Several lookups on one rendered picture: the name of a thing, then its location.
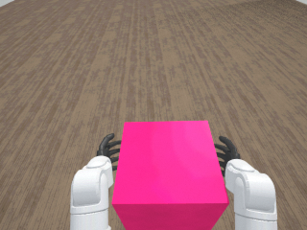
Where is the left robot forearm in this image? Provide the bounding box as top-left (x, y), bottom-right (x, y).
top-left (70, 155), bottom-right (113, 230)

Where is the right robot forearm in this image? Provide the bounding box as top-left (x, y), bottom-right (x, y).
top-left (224, 159), bottom-right (278, 230)

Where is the robot right hand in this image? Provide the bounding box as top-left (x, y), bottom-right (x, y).
top-left (214, 135), bottom-right (241, 177)

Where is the robot left hand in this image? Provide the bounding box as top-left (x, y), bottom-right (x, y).
top-left (96, 133), bottom-right (122, 171)

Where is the carton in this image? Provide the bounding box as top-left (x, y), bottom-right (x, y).
top-left (111, 121), bottom-right (229, 230)

